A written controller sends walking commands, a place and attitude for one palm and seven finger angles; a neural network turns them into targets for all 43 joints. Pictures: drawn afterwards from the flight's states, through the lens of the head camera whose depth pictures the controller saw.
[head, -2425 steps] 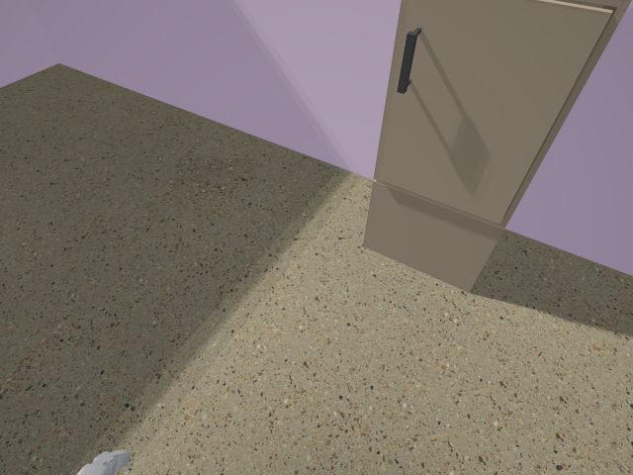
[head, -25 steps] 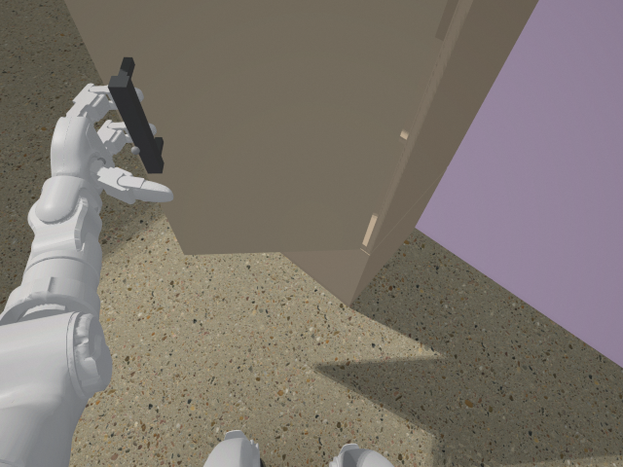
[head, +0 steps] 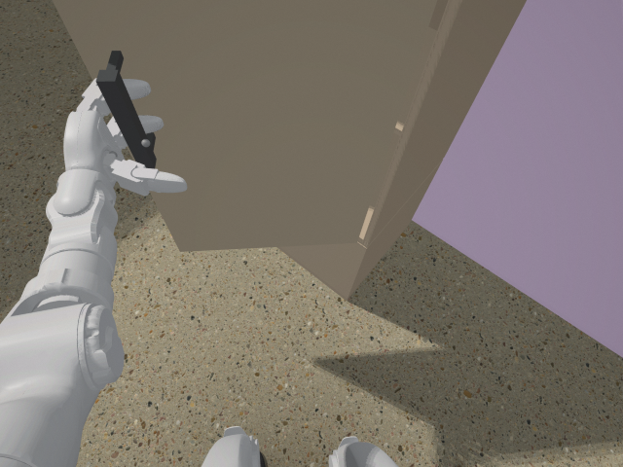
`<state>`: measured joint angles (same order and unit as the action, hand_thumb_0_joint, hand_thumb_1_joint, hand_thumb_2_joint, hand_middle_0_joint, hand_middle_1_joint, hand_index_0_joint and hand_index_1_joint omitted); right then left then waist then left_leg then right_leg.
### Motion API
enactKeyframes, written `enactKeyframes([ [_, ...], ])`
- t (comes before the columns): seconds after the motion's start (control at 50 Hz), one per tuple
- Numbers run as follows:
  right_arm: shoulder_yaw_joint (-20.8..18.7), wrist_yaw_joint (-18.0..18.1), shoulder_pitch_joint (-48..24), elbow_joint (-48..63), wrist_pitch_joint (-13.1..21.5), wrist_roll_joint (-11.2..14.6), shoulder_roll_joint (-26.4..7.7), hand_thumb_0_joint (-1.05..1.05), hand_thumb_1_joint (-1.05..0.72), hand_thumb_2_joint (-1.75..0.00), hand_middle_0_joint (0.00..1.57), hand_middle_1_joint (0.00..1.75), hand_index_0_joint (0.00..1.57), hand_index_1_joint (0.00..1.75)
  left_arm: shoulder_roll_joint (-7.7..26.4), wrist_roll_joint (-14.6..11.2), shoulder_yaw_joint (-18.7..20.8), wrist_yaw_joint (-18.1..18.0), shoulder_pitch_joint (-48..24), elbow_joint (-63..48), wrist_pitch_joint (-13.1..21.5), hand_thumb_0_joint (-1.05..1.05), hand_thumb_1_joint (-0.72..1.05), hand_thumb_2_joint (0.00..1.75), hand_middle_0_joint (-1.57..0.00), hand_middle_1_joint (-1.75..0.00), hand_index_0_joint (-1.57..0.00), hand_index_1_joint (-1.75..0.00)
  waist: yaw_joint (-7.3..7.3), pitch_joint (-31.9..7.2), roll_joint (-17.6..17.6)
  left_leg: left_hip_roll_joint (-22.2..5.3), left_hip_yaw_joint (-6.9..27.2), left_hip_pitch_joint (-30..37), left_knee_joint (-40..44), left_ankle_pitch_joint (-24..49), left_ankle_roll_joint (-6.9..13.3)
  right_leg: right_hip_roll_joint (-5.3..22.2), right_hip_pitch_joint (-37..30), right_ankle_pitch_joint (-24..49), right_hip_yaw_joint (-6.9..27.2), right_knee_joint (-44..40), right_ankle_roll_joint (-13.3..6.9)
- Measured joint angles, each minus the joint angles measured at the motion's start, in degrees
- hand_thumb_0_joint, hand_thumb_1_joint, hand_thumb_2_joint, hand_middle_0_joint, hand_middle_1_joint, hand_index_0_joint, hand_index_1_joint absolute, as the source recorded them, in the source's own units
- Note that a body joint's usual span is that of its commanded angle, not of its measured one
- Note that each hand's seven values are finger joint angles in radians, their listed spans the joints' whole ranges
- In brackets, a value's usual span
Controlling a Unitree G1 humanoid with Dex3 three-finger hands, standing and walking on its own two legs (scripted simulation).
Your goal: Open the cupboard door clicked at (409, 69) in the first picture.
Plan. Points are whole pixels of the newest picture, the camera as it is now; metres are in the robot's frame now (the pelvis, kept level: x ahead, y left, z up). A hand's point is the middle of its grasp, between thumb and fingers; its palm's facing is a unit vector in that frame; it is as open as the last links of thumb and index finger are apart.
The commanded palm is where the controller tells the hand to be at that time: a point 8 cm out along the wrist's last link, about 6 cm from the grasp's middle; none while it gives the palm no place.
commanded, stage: slide the fingers in behind the handle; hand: left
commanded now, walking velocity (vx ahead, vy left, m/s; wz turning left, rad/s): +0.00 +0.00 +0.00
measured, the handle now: (132, 114) +0.55 +0.19 +0.10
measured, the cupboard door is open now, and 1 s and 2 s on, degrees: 44 44 85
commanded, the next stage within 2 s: close the thumb around the handle in 0.20 s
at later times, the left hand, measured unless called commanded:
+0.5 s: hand (146, 145) +0.49 +0.17 +0.11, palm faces +0.02 -1.00 -0.01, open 12.9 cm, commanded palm +0.47 +0.21 +0.10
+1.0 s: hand (147, 141) +0.50 +0.17 +0.11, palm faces +0.02 -1.00 -0.01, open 5.5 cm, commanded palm +0.48 +0.22 +0.10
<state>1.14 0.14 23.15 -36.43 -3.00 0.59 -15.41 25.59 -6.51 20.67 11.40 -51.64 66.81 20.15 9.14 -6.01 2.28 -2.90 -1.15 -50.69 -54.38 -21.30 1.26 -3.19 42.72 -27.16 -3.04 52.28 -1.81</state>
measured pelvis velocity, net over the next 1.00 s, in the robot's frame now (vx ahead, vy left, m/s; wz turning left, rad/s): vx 0.00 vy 0.00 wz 0.01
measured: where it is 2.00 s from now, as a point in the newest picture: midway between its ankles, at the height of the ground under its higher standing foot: outside the picture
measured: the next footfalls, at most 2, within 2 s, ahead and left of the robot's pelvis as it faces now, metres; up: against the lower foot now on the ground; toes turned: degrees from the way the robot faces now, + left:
none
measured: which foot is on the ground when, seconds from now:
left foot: down 0.00-1.00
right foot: down 0.00-1.00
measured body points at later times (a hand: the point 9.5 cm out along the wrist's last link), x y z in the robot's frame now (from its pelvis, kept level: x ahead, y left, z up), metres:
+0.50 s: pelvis +0.00 +0.00 +0.00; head +0.09 +0.01 +0.44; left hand +0.49 +0.22 +0.11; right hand +0.02 -0.26 -0.11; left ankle +0.04 +0.11 -0.68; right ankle -0.02 -0.10 -0.68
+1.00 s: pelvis +0.00 +0.00 +0.00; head +0.10 +0.01 +0.44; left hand +0.49 +0.22 +0.11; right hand +0.00 -0.27 -0.12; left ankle +0.04 +0.11 -0.68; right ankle -0.02 -0.10 -0.68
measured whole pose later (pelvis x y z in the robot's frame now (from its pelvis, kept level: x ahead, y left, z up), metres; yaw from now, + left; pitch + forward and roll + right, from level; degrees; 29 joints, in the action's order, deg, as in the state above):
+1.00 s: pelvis +0.00 +0.00 +0.00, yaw +0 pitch +18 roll -2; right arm 0.8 0.0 23.6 -37.1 -3.4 0.5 -15.6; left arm 25.2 -6.6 19.4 10.6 -51.4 66.6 20.8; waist 8.8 -6.2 2.4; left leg -2.7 -0.8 -50.4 -54.0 -21.3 1.1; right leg -3.2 42.4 -27.3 -3.2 52.0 -2.0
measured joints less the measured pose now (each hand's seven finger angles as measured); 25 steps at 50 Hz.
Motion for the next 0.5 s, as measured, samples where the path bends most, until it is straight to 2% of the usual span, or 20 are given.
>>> enactKeyframes([
  [0.08,-0.25,-0.2,0.7,-0.15,-0.04,-0.15,-0.03,0.0,-0.9,-0.9,0.2,0.3,0.2,0.3,-0.04,0.36,0.08,-0.35,0.69,-1.15,1.43,-0.01,-0.5,0.3,-0.3,-1.2,-0.3,-1.2,-0.08,-0.24,0.05,-0.07,-0.29,0.06,-0.04,-0.18,0.06,-0.04,0.05,-0.06,0.31,0.05,0.07],
  [0.24,-0.44,-0.33,1.29,-0.22,-0.8,0.07,-0.12,0.0,-0.9,-0.9,0.2,0.3,0.2,0.3,-0.81,-0.38,-0.74,0.21,1.97,-1.34,0.06,-0.01,-0.5,0.3,-0.29,-1.2,-0.3,-1.2,-0.61,-0.56,0.23,0.09,-0.44,1.38,0.68,-0.18,0.21,0.09,-1.29,0.03,0.49,-0.78,0.23],
  [0.36,-0.57,-0.47,0.48,-0.21,-0.41,-0.08,-0.11,0.0,-0.9,-0.9,0.2,0.3,0.2,0.3,-1.97,-0.12,-1.63,-0.85,1.97,-1.67,1.28,-0.01,-0.49,0.3,-0.3,-1.2,-0.3,-1.2,-0.86,-0.35,0.11,0.28,-0.17,1.38,0.53,-0.08,0.21,0.23,-1.43,0.0,0.2,-0.64,0.24],
  [0.5,-0.53,-0.41,-0.67,-0.17,-0.09,-0.14,-0.08,0.0,-0.9,-0.9,0.2,0.3,0.2,0.3,-1.77,0.29,-2.13,-1.85,0.57,-0.76,1.54,-0.01,-0.32,0.37,-0.31,-1.22,-0.31,-1.22,-0.77,-0.09,-0.03,0.44,0.09,0.58,0.15,0.12,0.15,0.37,-0.64,-0.05,-0.07,-0.01,0.18],
])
